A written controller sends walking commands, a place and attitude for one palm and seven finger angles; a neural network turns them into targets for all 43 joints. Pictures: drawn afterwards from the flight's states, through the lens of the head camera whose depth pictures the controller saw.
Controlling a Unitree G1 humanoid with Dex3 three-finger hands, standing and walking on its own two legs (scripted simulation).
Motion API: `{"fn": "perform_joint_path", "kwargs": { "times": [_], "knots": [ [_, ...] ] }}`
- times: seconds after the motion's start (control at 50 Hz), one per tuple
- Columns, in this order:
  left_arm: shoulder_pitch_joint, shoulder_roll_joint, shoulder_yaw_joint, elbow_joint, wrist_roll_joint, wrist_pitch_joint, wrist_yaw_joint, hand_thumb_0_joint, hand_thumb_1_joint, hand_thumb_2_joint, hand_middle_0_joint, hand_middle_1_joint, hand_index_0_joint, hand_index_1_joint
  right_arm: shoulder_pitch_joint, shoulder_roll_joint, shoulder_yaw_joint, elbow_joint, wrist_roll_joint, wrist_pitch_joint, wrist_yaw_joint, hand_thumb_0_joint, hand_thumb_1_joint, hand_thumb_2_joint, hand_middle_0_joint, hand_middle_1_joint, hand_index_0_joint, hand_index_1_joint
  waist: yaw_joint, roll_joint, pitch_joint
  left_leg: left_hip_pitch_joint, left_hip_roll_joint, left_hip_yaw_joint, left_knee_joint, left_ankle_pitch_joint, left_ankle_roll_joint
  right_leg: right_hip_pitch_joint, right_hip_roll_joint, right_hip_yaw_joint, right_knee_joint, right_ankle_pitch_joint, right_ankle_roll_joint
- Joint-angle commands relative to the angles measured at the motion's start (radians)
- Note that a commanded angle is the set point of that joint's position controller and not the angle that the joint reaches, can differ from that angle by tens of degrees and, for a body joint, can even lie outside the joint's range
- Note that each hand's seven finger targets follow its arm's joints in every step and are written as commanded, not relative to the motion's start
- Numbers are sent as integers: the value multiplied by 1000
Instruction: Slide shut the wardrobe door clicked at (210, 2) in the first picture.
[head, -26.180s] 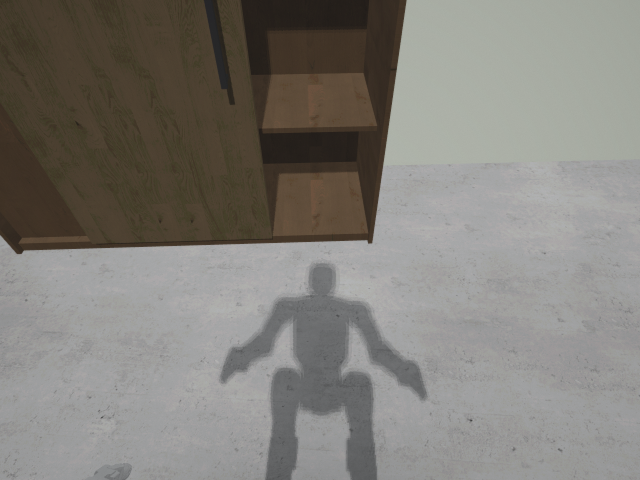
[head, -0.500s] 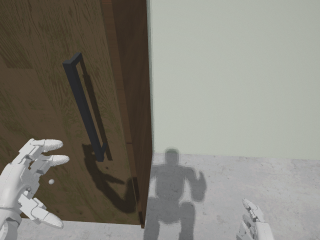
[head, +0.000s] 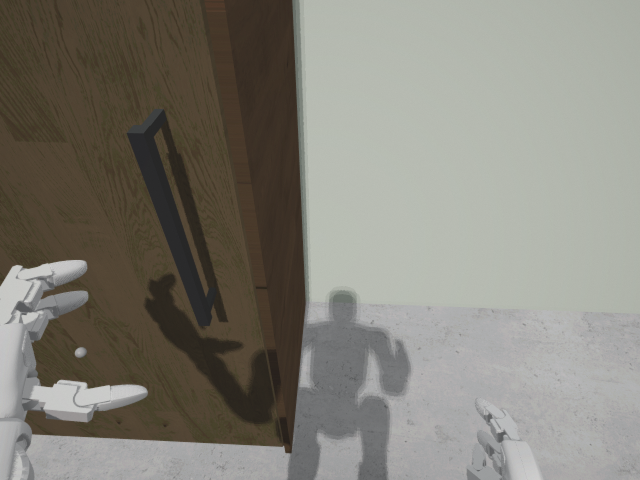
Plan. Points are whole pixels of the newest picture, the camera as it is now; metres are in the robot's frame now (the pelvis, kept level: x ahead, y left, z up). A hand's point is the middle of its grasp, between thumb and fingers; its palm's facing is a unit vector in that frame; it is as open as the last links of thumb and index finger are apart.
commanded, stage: draw the hand back to the body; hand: left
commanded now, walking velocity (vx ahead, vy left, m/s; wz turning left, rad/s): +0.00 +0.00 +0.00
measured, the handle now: (184, 235) +0.36 +0.24 +0.14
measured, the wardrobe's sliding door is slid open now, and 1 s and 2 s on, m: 0.00 0.00 0.00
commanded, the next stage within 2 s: step back with the hand held close in 0.86 s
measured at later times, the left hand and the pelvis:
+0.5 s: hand (86, 302) +0.21 +0.27 +0.18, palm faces +0.45 -0.81 -0.37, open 8.6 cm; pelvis +0.02 +0.01 +0.01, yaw -1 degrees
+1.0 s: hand (91, 309) +0.21 +0.26 +0.17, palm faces +0.45 -0.82 -0.35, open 7.5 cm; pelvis +0.01 +0.00 +0.01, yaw -1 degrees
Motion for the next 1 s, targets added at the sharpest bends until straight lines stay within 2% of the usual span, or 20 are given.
{"fn": "perform_joint_path", "kwargs": {
  "times": [0.0, 0.1, 0.14, 0.22, 0.24, 0.32, 0.38, 0.44, 0.46, 0.54, 0.56, 0.7, 0.74, 0.8, 0.84, 0.88, 0.9, 0.94, 0.96, 0.98],
  "knots": [
    [-104, 195, 92, -214, 34, -88, 47, 0, 66, 497, -229, -789, -229, -789, -139, -116, -50, -162, -2, -21, -14, 0, -900, -900, 200, 300, 200, 300, -17, -9, -16, 102, 51, -34, -152, 50, 3, -70, -70, 37, -149, 65, -9],
    [-124, 207, 114, -223, 41, -93, 53, 0, 248, 585, -223, -683, -223, -683, -150, -108, -50, -158, -3, 9, -15, 0, -900, -900, 200, 300, 200, 300, -10, 17, -14, 130, 55, -35, -183, 103, -6, -32, -72, 35, -159, 108, -11],
    [-127, 189, 102, -222, 41, -96, 53, 0, 320, 620, -220, -640, -220, -640, -152, -104, -49, -157, -4, 16, -12, 0, -900, -900, 200, 300, 200, 300, -12, 35, -12, 145, 58, -39, -195, 122, -11, -21, -72, 29, -156, 123, -10],
    [-106, 186, 111, -203, 38, -94, 48, 0, 465, 690, -215, -555, -215, -555, -150, -106, -54, -158, -4, 34, -4, 0, -900, -900, 200, 300, 200, 300, -9, 3, -18, 163, 65, -35, -205, 190, -15, 4, -70, 26, -162, 171, -9],
    [-108, 182, 107, -220, 38, -95, 46, 0, 501, 707, -214, -534, -214, -534, -151, -106, -56, -160, -4, 38, -1, 0, -900, -900, 200, 300, 200, 300, -8, 24, -31, 177, 66, -32, -205, 215, -17, 12, -71, 27, -160, 188, -9],
    [-117, 186, 114, -225, 39, -92, 44, 0, 646, 777, -209, -449, -209, -449, -148, -105, -58, -160, -4, 54, 6, 0, -900, -900, 200, 300, 200, 300, -10, 41, -31, 198, 71, -29, -212, 270, -26, 23, -70, 27, -168, 219, -9],
    [-127, 199, 132, -228, 37, -92, 44, 0, 755, 830, -205, -385, -205, -385, -151, -105, -62, -163, -5, 65, 9, 0, -900, -900, 200, 300, 200, 300, -8, 18, -34, 202, 71, -25, -215, 284, -25, 32, -68, 25, -176, 233, -8],
    [-153, 199, 132, -230, 34, -91, 42, 0, 864, 882, -201, -321, -201, -321, -156, -103, -62, -162, -5, 76, 9, 0, -900, -900, 200, 300, 200, 300, -11, 33, -31, 211, 71, -21, -222, 273, -25, 34, -69, 27, -186, 227, -7],
    [-160, 199, 134, -214, 31, -89, 41, 0, 900, 900, -200, -300, -200, -300, -158, -103, -60, -161, -4, 80, 8, 0, -900, -900, 200, 300, 200, 300, -11, 13, -16, 204, 69, -22, -225, 266, -24, 31, -67, 26, -190, 227, -7],
    [-155, 177, 116, -202, 30, -88, 35, 0, 900, 900, -200, -300, -200, -300, -163, -102, -63, -164, -2, 94, 11, 0, -900, -900, 200, 300, 200, 300, -14, 21, -3, 208, 69, -17, -233, 237, -21, 28, -67, 28, -202, 208, -5],
    [-159, 195, 128, -217, 31, -92, 36, 0, 900, 900, -200, -300, -200, -300, -165, -104, -65, -165, -3, 93, 11, 0, -900, -900, 200, 300, 200, 300, -11, 10, -28, 212, 67, -15, -232, 233, -17, 40, -68, 30, -204, 211, -5],
    [-181, 204, 131, -216, 29, -94, 35, 0, 900, 900, -200, -300, -200, -300, -180, -99, -63, -165, -5, 98, 5, 0, -900, -900, 200, 300, 200, 300, -12, -2, -1, 206, 56, -4, -234, 180, -7, 34, -69, 40, -240, 173, -4],
    [-173, 198, 128, -217, 28, -97, 37, 0, 900, 900, -200, -300, -200, -300, -179, -95, -62, -161, -7, 94, 4, 0, -900, -900, 200, 300, 200, 300, -13, 33, -5, 219, 54, 1, -230, 184, -5, 32, -72, 43, -243, 181, -5],
    [-175, 198, 127, -206, 29, -95, 36, 0, 900, 900, -200, -300, -200, -300, -178, -97, -63, -159, -7, 93, 3, 0, -900, -900, 200, 300, 200, 300, -13, -5, 3, 214, 51, 2, -229, 191, -4, 36, -70, 43, -251, 184, -4],
    [-172, 190, 122, -203, 28, -96, 36, 0, 900, 900, -200, -300, -200, -300, -183, -97, -63, -158, -7, 92, 2, 0, -900, -900, 200, 300, 200, 300, -13, 20, 10, 220, 52, 3, -234, 170, -4, 26, -71, 46, -253, 165, -2],
    [-166, 193, 128, -191, 27, -96, 35, 0, 900, 900, -200, -300, -200, -300, -180, -97, -62, -157, -8, 92, 2, 0, -900, -900, 200, 300, 200, 300, -11, -1, 13, 214, 49, 5, -232, 184, 0, 33, -72, 46, -253, 183, -2],
    [-180, 195, 123, -213, 30, -98, 34, 0, 900, 900, -200, -300, -200, -300, -183, -98, -65, -157, -7, 92, 2, 0, -900, -900, 200, 300, 200, 300, -12, 8, -6, 222, 50, 7, -234, 188, -2, 42, -72, 48, -256, 180, -2],
    [-176, 190, 121, -205, 29, -99, 34, 0, 900, 900, -200, -300, -200, -300, -184, -97, -63, -156, -9, 90, 2, 0, -900, -900, 200, 300, 200, 300, -12, 13, 6, 223, 50, 4, -235, 183, -3, 35, -71, 45, -253, 177, -2],
    [-235, 215, 137, -216, 30, -101, 38, 0, 900, 900, -200, -300, -200, -300, -187, -99, -63, -153, -6, 90, 1, 0, -900, -900, 200, 300, 200, 300, -15, 14, 6, 226, 49, 4, -237, 176, -2, 28, -70, 48, -260, 169, -2],
    [-398, 360, 276, -322, 48, -155, 54, 0, 900, 900, -200, -300, -200, -300, -181, -113, -57, -194, 1, 106, 5, 0, -900, -900, 200, 300, 200, 300, -50, -17, 101, 162, 54, -30, -190, 99, 23, -78, -123, 197, -337, 218, 0]
  ]
}}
